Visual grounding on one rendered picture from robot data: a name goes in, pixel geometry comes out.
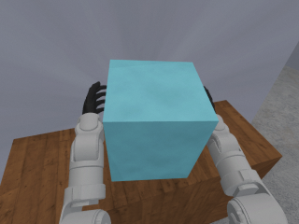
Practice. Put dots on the right robot forearm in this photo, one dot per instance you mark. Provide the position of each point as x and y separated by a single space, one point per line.
237 177

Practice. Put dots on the carton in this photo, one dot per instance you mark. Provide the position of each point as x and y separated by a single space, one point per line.
157 119

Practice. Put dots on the pedestal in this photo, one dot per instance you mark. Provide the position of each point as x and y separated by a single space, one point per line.
37 173

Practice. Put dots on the left robot upper arm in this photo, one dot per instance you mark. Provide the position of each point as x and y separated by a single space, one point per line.
95 216

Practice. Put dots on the robot right hand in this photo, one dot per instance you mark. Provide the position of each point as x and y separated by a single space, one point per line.
210 98

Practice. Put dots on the left robot forearm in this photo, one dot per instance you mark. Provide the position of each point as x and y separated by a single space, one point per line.
86 176

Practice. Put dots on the robot left hand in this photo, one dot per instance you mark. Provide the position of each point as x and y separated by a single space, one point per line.
90 103

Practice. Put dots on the right robot upper arm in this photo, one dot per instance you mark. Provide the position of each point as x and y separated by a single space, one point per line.
258 208

